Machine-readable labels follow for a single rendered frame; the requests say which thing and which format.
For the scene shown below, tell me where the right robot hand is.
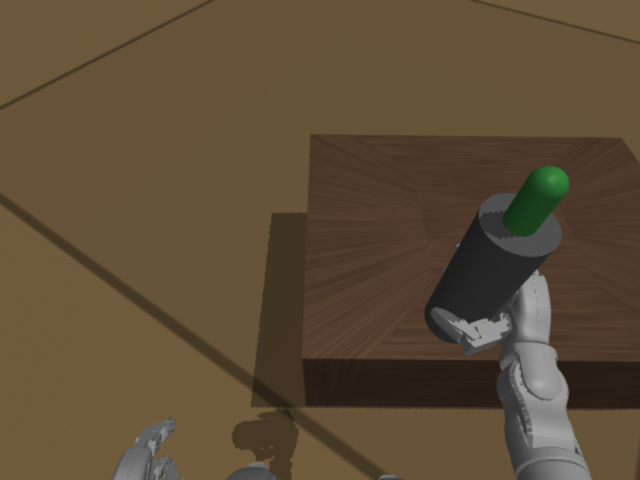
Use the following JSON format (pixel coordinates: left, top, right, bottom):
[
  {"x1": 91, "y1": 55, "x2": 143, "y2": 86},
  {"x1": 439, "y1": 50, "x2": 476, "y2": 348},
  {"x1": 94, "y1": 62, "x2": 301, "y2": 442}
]
[{"x1": 430, "y1": 243, "x2": 551, "y2": 355}]

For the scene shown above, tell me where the bottle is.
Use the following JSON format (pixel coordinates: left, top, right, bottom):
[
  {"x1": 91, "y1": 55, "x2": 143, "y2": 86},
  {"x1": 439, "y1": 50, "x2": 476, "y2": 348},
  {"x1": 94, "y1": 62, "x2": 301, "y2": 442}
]
[{"x1": 424, "y1": 166, "x2": 569, "y2": 344}]

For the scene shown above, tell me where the left robot hand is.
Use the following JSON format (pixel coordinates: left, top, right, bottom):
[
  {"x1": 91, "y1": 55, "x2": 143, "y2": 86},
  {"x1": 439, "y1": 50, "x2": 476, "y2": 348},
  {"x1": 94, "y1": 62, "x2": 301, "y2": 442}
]
[{"x1": 111, "y1": 418, "x2": 184, "y2": 480}]

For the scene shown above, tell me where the right robot arm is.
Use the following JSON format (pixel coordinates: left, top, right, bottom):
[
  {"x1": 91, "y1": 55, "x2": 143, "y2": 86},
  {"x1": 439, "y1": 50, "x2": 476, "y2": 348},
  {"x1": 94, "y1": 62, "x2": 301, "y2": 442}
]
[{"x1": 496, "y1": 340, "x2": 592, "y2": 480}]

